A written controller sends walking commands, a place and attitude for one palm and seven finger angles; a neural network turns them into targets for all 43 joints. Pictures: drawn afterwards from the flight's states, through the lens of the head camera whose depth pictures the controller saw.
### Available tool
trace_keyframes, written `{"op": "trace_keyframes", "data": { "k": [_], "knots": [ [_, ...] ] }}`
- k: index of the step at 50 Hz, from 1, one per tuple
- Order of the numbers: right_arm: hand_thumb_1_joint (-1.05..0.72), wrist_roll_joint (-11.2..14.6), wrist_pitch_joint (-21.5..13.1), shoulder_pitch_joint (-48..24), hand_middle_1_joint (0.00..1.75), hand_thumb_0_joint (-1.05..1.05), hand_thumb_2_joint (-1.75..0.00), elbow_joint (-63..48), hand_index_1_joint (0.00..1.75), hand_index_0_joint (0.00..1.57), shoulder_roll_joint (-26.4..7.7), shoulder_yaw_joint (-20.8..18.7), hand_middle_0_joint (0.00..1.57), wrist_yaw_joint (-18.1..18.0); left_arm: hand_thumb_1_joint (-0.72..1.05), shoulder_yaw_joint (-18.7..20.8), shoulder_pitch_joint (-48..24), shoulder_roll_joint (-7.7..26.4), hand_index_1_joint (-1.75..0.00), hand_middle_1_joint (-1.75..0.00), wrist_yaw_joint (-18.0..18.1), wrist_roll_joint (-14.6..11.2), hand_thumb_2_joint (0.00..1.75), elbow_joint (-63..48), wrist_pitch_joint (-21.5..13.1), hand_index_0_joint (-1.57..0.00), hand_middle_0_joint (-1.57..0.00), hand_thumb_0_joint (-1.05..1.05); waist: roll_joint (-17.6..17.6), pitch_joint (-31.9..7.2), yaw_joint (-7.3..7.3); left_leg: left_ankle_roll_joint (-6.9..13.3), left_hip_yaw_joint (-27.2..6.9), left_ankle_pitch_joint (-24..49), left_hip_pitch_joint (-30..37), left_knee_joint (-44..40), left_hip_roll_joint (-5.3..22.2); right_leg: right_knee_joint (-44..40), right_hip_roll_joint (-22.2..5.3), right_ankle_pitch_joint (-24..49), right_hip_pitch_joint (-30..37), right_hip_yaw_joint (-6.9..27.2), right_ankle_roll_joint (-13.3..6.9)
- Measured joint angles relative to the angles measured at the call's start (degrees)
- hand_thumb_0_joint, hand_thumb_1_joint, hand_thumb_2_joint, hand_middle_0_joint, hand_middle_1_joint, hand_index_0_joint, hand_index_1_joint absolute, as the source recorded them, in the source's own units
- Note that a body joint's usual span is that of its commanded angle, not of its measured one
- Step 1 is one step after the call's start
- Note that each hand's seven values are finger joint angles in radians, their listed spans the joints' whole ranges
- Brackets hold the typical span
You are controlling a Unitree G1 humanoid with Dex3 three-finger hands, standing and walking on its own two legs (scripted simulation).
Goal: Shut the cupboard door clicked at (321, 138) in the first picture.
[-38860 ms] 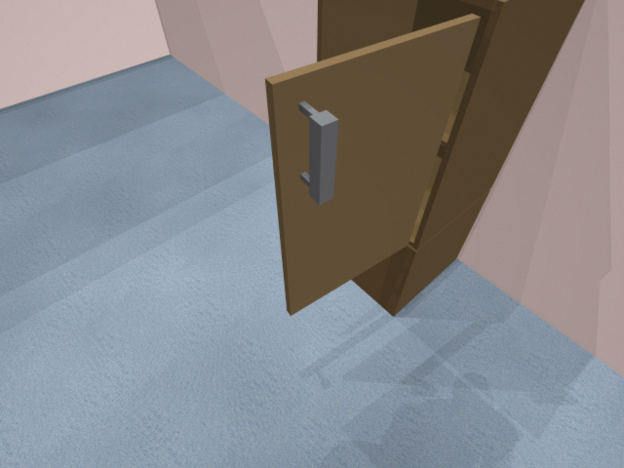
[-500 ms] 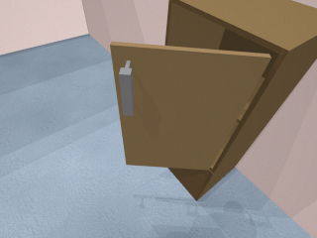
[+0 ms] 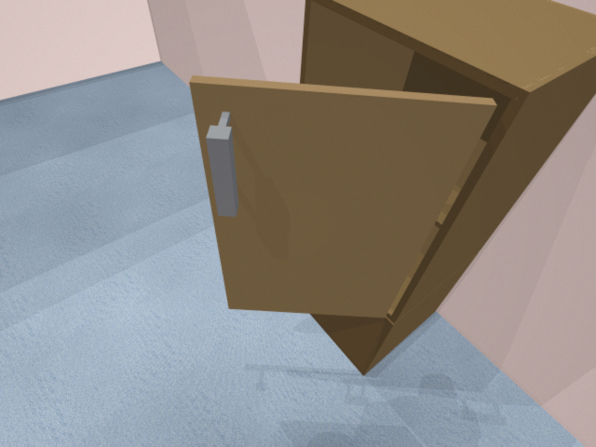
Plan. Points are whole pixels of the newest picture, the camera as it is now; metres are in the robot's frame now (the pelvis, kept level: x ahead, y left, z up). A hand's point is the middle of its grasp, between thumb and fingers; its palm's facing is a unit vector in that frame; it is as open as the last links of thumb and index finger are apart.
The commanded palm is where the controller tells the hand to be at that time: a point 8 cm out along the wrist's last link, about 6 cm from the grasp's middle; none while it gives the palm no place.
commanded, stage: shuffle to correct the standing spot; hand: left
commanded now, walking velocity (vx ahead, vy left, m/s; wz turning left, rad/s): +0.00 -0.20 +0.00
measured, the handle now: (226, 165) +0.45 +0.13 +0.14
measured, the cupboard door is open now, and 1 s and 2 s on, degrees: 50 50 50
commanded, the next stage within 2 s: come to a stop and stand still in 0.12 s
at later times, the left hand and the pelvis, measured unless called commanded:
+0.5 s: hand out of the picture +0.05 +0.08 -0.18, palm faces +0.02 -0.98 -0.20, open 7.2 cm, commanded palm none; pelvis +0.01 -0.09 -0.01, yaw +0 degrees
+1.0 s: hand out of the picture +0.06 +0.12 -0.18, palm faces +0.03 -0.96 -0.27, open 7.4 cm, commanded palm none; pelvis +0.01 -0.08 -0.01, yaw +0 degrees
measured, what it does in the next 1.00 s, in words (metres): steps on the spot: right foot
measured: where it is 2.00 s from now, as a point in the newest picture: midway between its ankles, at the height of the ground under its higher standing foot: outside the picture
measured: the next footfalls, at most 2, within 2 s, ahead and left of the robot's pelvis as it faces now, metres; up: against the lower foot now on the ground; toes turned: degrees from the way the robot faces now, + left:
right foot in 0.36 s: +0.06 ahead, -0.25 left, +0.00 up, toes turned -1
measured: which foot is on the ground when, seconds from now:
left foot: down 0.00-1.00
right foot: up 0.00-0.34, down 0.36-1.00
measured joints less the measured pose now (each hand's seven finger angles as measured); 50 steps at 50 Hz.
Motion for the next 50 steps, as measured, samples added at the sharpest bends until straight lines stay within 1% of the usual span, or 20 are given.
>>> {"op": "trace_keyframes", "data": {
  "k": [4,7,9,12,14,16,17,18,19,21,23,25,26,29,32,34,35,40,46,50],
  "knots": [
    [-0.91,-0.49,0.51,0.14,0.30,0.01,-0.90,-0.31,0.30,0.20,-0.05,-0.51,0.20,-0.31,0.91,1.39,-1.06,0.35,-0.30,-0.30,-0.51,0.51,0.90,-1.19,1.39,-0.20,-0.19,0.00,0.55,0.52,-0.62,-0.40,-0.48,-0.59,-1.15,1.78,1.36,11.71,-0.33,-5.42,-5.16,1.01,0.30],
    [-0.91,-0.82,0.94,0.35,0.30,0.01,-0.90,-0.66,0.30,0.20,-0.30,-0.93,0.20,-0.06,0.91,2.34,-2.16,0.88,-0.30,-0.30,-0.88,0.68,0.90,-2.57,2.01,-0.20,-0.19,0.00,0.84,0.75,-0.86,-1.37,-1.07,-0.92,-1.95,2.83,3.08,17.20,-1.11,-5.55,-8.30,1.15,0.74],
    [-0.91,-0.98,1.14,0.48,0.30,0.01,-0.90,-1.09,0.30,0.20,-0.61,-1.26,0.20,0.12,0.91,2.82,-3.01,1.23,-0.30,-0.30,-1.13,0.83,0.90,-3.56,2.40,-0.20,-0.19,0.00,1.03,0.86,-0.95,-2.20,-1.38,-1.03,-2.48,3.29,4.34,18.46,-1.83,-4.92,-9.65,1.00,0.97],
    [-0.91,-1.28,1.35,0.48,0.30,0.01,-0.90,-1.86,0.30,0.20,-1.27,-1.87,0.20,0.41,0.92,3.38,-4.24,2.08,-0.30,-0.30,-1.47,0.91,0.90,-4.80,2.82,-0.20,-0.19,0.01,1.46,1.15,-1.29,-3.60,-1.90,-1.14,-3.26,3.88,6.36,16.11,-2.81,-4.16,-9.91,0.20,1.23],
    [-0.91,-1.43,1.50,0.45,0.30,0.01,-0.90,-2.35,0.30,0.20,-1.89,-2.25,0.20,0.60,0.92,3.50,-5.07,2.45,-0.30,-0.30,-1.74,0.81,0.90,-5.68,2.58,-0.20,-0.19,0.01,1.99,1.42,-1.63,-4.65,-2.45,-1.44,-3.97,4.73,7.72,12.03,-3.07,-3.79,-8.70,-0.56,1.25],
    [-0.91,-1.30,1.56,0.75,0.30,0.01,-0.90,-2.58,0.30,0.20,-2.51,-2.37,0.20,0.93,0.92,3.32,-5.63,2.72,-0.30,-0.30,-1.68,0.60,0.90,-6.33,1.35,-0.20,-0.19,0.01,2.27,1.52,-1.69,-5.88,-3.13,-2.40,-4.89,6.69,8.76,4.16,-3.04,-0.64,-5.33,-1.22,1.40],
    [-0.91,-1.05,1.51,1.26,0.30,0.01,-0.90,-2.67,0.30,0.20,-2.56,-2.31,0.20,1.17,0.92,3.08,-5.52,3.17,-0.30,-0.30,-1.48,0.48,0.90,-6.68,0.30,-0.20,-0.19,0.01,1.43,1.19,-1.52,-6.53,-3.13,-3.30,-5.60,8.33,8.51,-0.56,-3.58,1.35,-3.12,-0.68,1.23],
    [-0.91,-0.72,1.56,1.68,0.30,0.01,-0.90,-2.73,0.30,0.20,-2.44,-2.14,0.20,1.44,0.92,2.87,-5.26,3.86,-0.30,-0.30,-1.13,0.38,0.90,-6.90,-0.83,-0.20,-0.19,0.00,-0.19,0.68,-1.04,-7.14,-2.58,-4.51,-6.47,10.28,7.73,-3.87,-4.66,4.68,-1.94,0.75,0.95],
    [-0.91,-0.52,1.84,1.27,0.30,0.01,-0.90,-2.45,0.30,0.20,-2.95,-2.15,0.20,1.72,0.93,2.69,-5.71,3.64,-0.30,-0.30,-0.78,0.37,0.90,-6.29,-1.43,-0.20,-0.19,0.00,0.19,1.07,-0.70,-7.55,-2.84,-5.97,-6.74,11.95,8.14,-2.73,-4.28,5.97,-2.29,0.89,1.93],
    [-0.91,-0.36,2.42,0.76,0.30,0.01,-0.90,-2.34,0.30,0.20,-4.18,-2.40,0.20,2.17,0.93,2.11,-5.84,3.07,-0.30,-0.30,-0.61,0.34,0.90,-5.52,-1.68,-0.20,-0.19,0.00,1.64,1.05,-0.69,-7.80,-4.46,-7.19,-6.47,12.87,8.41,-0.60,-3.45,4.18,-2.36,0.36,3.38],
    [-0.91,-0.22,2.93,0.41,0.30,0.01,-0.90,-2.87,0.30,0.20,-4.94,-2.60,0.19,2.38,0.94,1.81,-5.49,2.83,-0.30,-0.30,-0.50,0.32,0.90,-5.53,-1.69,-0.20,-0.20,0.00,2.09,0.53,-0.57,-8.36,-4.74,-7.82,-6.37,13.15,8.10,-0.21,-3.27,2.86,-2.26,0.22,3.73],
    [-0.91,-0.09,3.07,-0.16,0.30,0.01,-0.90,-3.70,0.30,0.20,-5.37,-2.71,0.19,2.49,0.94,1.77,-5.42,2.81,-0.30,-0.30,-0.35,0.40,0.90,-5.96,-1.64,-0.20,-0.20,0.00,1.88,0.53,-0.30,-8.81,-4.07,-7.74,-6.21,12.82,7.36,0.17,-3.58,2.39,-2.41,0.24,3.68],
    [-0.91,-0.02,3.05,-0.52,0.30,0.01,-0.90,-4.17,0.30,0.20,-5.51,-2.74,0.19,2.56,0.94,1.80,-5.48,2.85,-0.30,-0.30,-0.29,0.40,0.90,-6.25,-1.61,-0.21,-0.20,0.00,1.68,0.70,-0.10,-8.89,-3.68,-7.14,-5.95,12.07,6.96,0.56,-3.79,2.20,-2.57,0.26,3.69],
    [-0.91,0.14,2.87,-2.24,0.30,0.01,-0.90,-5.27,0.30,0.20,-5.10,-2.73,0.19,2.64,0.93,2.16,-5.63,3.52,-0.30,-0.30,-0.09,0.31,0.90,-6.98,-1.02,-0.21,-0.20,0.00,-0.41,1.62,0.85,-6.78,-2.56,-5.35,-4.69,10.23,5.52,2.06,-4.98,1.52,-3.10,1.48,4.09],
    [-0.91,0.08,2.13,-3.67,0.30,0.01,-0.90,-6.54,0.30,0.20,-4.50,-2.34,0.19,2.61,0.92,2.12,-6.14,4.13,-0.30,-0.30,-0.08,0.29,0.90,-7.13,0.07,-0.21,-0.20,0.00,-1.06,2.08,1.25,-5.72,-2.21,-5.35,-4.49,9.90,5.09,2.34,-5.32,1.40,-3.24,1.84,3.80],
    [-0.91,-0.13,2.05,-4.43,0.30,0.01,-0.90,-7.95,0.30,0.20,-4.33,-1.94,0.19,2.81,0.92,0.76,-6.17,4.89,-0.30,-0.30,-0.05,0.14,0.90,-7.52,0.15,-0.21,-0.20,0.00,-0.60,2.40,1.20,-5.60,-2.48,-5.42,-4.55,10.16,5.10,2.44,-5.23,1.01,-3.06,1.57,2.46],
    [-0.91,-0.12,1.96,-4.74,0.30,0.01,-0.90,-8.75,0.30,0.20,-4.35,-1.93,0.19,2.96,0.91,0.37,-5.82,5.14,-0.30,-0.30,-0.01,0.16,0.90,-7.98,0.00,-0.21,-0.20,0.00,0.02,2.09,1.02,-5.64,-2.81,-5.74,-5.18,11.01,5.30,2.42,-5.07,1.05,-3.16,1.24,2.25],
    [-0.91,-0.16,2.29,-6.87,0.30,0.01,-0.90,-11.84,0.30,0.20,-4.36,-1.94,0.19,3.54,0.91,0.12,-3.77,6.00,-0.30,-0.30,0.25,0.28,0.90,-9.67,-0.68,-0.20,-0.20,0.00,2.38,0.01,0.86,-5.90,-3.55,-8.03,-7.14,14.91,6.19,3.21,-4.43,0.67,-3.54,0.55,4.52],
    [-0.91,-0.21,1.94,-9.20,0.30,0.01,-0.90,-13.39,0.30,0.20,-4.82,-1.97,0.20,3.69,0.91,0.27,-3.64,6.21,-0.30,-0.30,0.26,0.29,0.90,-10.76,-0.73,-0.20,-0.20,0.00,3.31,-0.51,1.30,-5.80,-3.59,-8.88,-7.51,16.49,6.46,4.14,-4.19,0.20,-3.64,0.56,4.77],
    [-0.91,-0.24,1.96,-9.87,0.30,0.01,-0.90,-12.93,0.30,0.20,-5.36,-1.97,0.20,3.62,0.91,0.21,-3.98,5.99,-0.30,-0.30,0.23,0.21,0.90,-11.24,-0.83,-0.20,-0.20,0.00,3.23,-0.31,1.55,-5.76,-3.55,-8.61,-7.02,16.25,6.48,3.73,-4.15,0.58,-3.10,0.60,4.78]
  ]
}}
